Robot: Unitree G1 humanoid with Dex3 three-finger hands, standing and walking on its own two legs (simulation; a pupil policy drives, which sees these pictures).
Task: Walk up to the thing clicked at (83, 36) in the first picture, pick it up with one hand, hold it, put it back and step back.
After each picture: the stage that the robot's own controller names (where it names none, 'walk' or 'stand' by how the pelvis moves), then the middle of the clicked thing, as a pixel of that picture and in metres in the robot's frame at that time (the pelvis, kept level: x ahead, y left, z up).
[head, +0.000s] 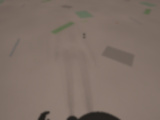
stand; (84, 35) +2.07 +0.21 -0.72
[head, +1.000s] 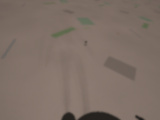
walk; (85, 43) +1.91 +0.10 -0.70
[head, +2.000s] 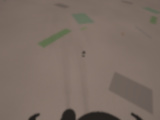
walk; (83, 54) +1.24 +0.08 -0.70
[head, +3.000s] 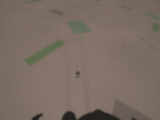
walk; (77, 74) +0.78 +0.13 -0.71
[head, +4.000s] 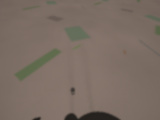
walk; (72, 91) +0.52 +0.19 -0.71
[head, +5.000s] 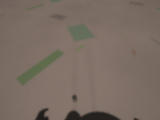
stand; (74, 98) +0.38 +0.19 -0.70
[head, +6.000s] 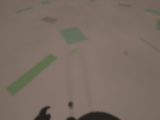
stand; (70, 105) +0.31 +0.21 -0.71
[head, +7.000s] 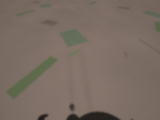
stand; (72, 107) +0.30 +0.20 -0.72
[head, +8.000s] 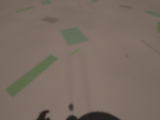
stand; (71, 107) +0.28 +0.19 -0.72
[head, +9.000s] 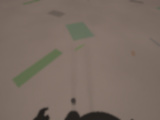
stand; (73, 101) +0.31 +0.17 -0.72
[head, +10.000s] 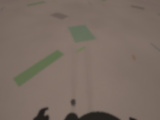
stand; (73, 102) +0.32 +0.16 -0.72
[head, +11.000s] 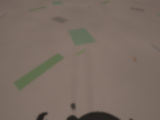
stand; (73, 106) +0.30 +0.18 -0.72
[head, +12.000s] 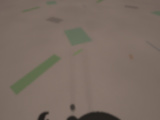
stand; (72, 107) +0.28 +0.18 -0.72
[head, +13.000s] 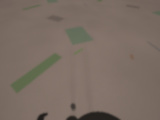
stand; (73, 107) +0.28 +0.17 -0.72
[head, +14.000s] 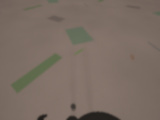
stand; (73, 107) +0.28 +0.16 -0.72
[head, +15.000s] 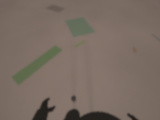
go down; (73, 99) +0.31 +0.16 -0.71
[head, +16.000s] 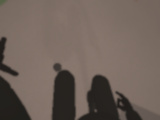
go down; (57, 68) +0.36 +0.24 -0.30
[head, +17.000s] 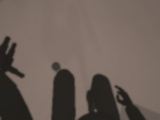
close in; (56, 67) +0.36 +0.25 -0.29
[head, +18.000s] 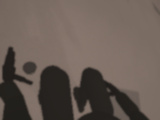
close in; (30, 68) +0.32 +0.28 -0.21
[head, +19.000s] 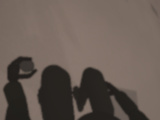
lift; (28, 68) +0.32 +0.29 -0.21
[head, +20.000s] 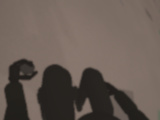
lift; (27, 70) +0.31 +0.29 -0.22
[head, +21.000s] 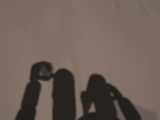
lift; (46, 71) +0.29 +0.27 -0.12
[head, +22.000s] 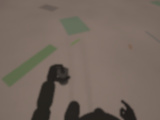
lift; (63, 76) +0.31 +0.18 +0.03
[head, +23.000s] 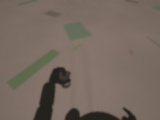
hold; (65, 79) +0.30 +0.18 +0.00
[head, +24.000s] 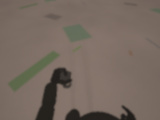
hold; (66, 79) +0.31 +0.17 +0.01
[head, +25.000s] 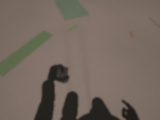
crouch; (63, 75) +0.33 +0.18 -0.06
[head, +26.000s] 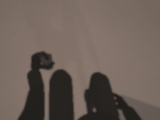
lower; (47, 62) +0.37 +0.27 -0.15
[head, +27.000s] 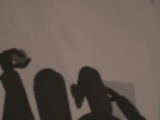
lower; (21, 60) +0.38 +0.30 -0.22
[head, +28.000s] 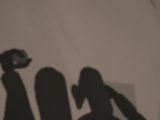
lower; (21, 60) +0.37 +0.31 -0.22
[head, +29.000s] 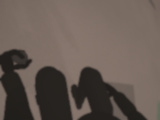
lower; (22, 60) +0.36 +0.31 -0.22
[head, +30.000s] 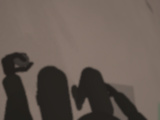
lower; (23, 63) +0.35 +0.31 -0.21
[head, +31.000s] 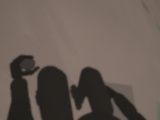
open; (28, 66) +0.34 +0.28 -0.22
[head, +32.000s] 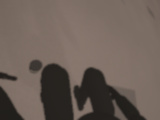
rise; (35, 67) +0.33 +0.27 -0.22
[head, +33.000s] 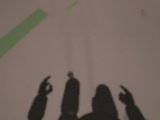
walk; (70, 75) +0.36 +0.20 -0.45
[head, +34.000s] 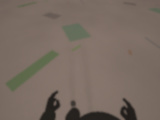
stand; (73, 104) +0.31 +0.16 -0.66
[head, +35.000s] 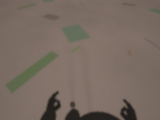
stand; (72, 105) +0.30 +0.17 -0.66
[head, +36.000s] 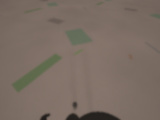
stand; (75, 105) +0.32 +0.16 -0.72
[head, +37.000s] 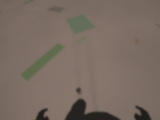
walk; (78, 91) +0.40 +0.19 -0.69
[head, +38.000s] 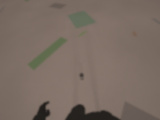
walk; (81, 76) +0.62 +0.16 -0.71
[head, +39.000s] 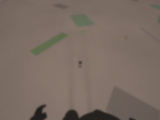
walk; (80, 64) +0.93 +0.15 -0.71
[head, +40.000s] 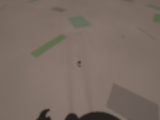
stand; (79, 63) +0.98 +0.18 -0.71
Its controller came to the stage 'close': yes
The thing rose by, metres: 0.71
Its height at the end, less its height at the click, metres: +0.00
